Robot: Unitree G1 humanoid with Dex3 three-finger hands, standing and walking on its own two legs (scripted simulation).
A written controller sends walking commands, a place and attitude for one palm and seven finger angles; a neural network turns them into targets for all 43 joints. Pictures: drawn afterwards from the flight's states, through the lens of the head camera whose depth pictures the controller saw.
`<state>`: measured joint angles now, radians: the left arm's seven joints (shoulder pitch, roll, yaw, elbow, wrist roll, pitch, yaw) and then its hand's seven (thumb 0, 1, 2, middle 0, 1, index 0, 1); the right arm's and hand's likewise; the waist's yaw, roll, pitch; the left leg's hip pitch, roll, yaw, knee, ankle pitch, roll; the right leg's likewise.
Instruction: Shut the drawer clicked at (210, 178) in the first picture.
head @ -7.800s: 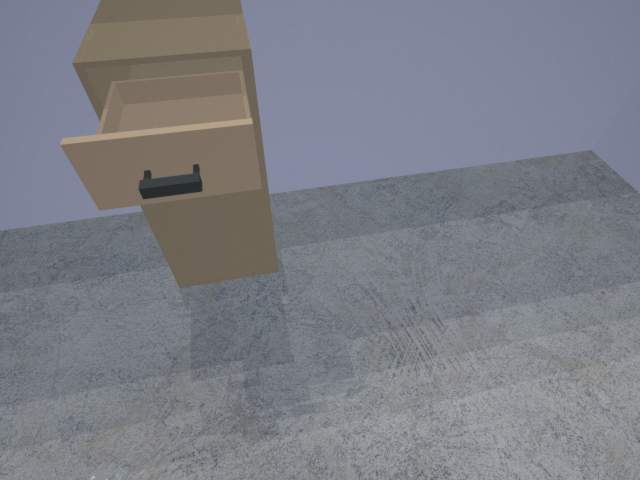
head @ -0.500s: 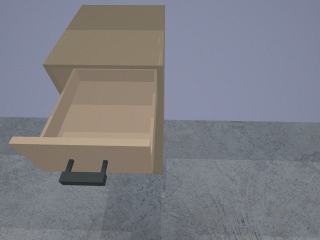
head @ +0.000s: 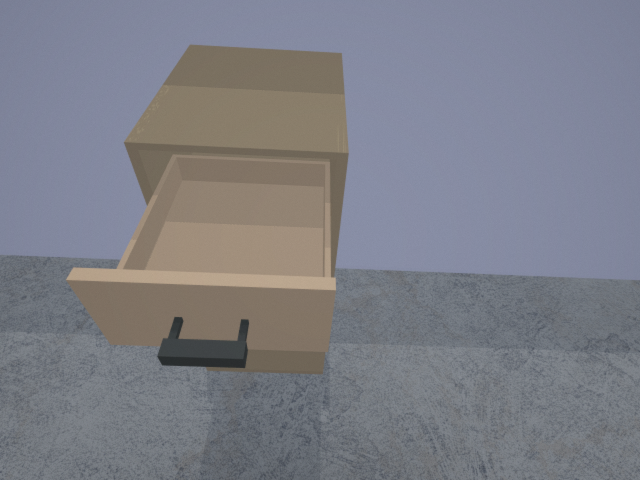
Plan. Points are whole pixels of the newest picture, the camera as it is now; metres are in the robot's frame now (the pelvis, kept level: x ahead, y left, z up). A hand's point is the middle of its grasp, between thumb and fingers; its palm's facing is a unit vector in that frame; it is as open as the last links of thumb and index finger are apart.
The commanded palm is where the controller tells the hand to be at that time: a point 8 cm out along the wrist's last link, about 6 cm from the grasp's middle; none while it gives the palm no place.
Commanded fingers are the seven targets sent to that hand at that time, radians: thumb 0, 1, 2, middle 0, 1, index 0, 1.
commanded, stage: come to a stop and stand still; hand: left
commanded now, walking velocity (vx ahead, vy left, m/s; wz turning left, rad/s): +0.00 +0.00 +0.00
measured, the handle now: (207, 338) +0.29 +0.17 +0.01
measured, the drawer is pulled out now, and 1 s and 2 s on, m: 0.28 0.28 0.27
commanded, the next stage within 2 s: look again from close up in 0.32 s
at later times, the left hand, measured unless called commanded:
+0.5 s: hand out of the picture +0.02 +0.20 -0.16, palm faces -0.01 -0.97 -0.23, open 7.4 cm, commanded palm none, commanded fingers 0.00 0.90 0.90 -0.20 -0.30 -0.20 -0.30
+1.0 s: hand out of the picture +0.01 +0.14 -0.16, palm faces +0.00 -0.98 -0.20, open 7.4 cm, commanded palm none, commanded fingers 0.00 0.90 0.90 -0.20 -0.30 -0.20 -0.30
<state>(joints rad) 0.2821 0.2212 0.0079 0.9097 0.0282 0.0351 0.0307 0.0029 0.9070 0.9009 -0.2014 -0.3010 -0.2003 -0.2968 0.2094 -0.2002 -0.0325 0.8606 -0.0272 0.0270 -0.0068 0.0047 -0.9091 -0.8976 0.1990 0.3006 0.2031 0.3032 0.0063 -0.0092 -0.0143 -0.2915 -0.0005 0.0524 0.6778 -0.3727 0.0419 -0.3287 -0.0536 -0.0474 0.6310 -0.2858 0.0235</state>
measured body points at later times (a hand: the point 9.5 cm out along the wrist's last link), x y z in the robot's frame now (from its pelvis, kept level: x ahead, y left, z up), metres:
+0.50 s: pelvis +0.00 +0.01 +0.01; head +0.01 +0.00 +0.46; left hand +0.03 +0.25 -0.14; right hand +0.01 -0.23 -0.14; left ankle +0.00 +0.09 -0.72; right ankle +0.03 -0.15 -0.72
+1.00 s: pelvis +0.01 -0.02 +0.02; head +0.01 -0.03 +0.47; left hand +0.01 +0.20 -0.14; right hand +0.00 -0.24 -0.15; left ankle +0.00 +0.09 -0.72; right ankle +0.03 -0.15 -0.72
